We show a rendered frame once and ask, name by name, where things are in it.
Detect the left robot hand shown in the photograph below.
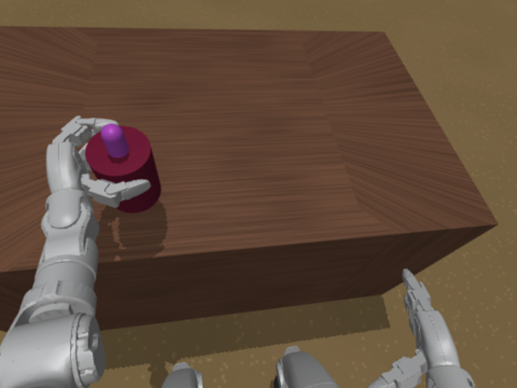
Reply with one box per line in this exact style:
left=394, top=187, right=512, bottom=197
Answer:
left=46, top=116, right=151, bottom=208

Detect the right robot hand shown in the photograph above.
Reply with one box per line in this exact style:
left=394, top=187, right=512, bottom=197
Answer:
left=367, top=268, right=460, bottom=388

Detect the left robot arm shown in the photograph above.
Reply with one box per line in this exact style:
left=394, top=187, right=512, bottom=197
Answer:
left=0, top=189, right=106, bottom=388

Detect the bottle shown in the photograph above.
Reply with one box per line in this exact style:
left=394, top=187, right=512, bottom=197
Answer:
left=85, top=124, right=161, bottom=213

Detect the right robot arm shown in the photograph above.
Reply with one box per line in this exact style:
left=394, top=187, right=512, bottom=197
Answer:
left=426, top=365, right=475, bottom=388

